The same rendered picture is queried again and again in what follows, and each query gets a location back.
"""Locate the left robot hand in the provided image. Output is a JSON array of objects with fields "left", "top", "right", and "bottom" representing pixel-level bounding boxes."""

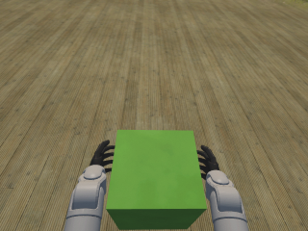
[{"left": 90, "top": 140, "right": 116, "bottom": 173}]

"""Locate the carton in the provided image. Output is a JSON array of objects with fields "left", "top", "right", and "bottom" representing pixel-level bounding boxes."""
[{"left": 106, "top": 130, "right": 207, "bottom": 230}]

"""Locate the left robot forearm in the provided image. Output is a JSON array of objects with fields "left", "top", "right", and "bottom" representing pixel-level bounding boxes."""
[{"left": 64, "top": 165, "right": 107, "bottom": 231}]

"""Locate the right robot forearm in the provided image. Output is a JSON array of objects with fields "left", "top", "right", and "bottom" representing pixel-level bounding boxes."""
[{"left": 205, "top": 169, "right": 249, "bottom": 231}]

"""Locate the right robot hand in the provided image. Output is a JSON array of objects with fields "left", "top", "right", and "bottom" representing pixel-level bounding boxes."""
[{"left": 196, "top": 145, "right": 219, "bottom": 180}]

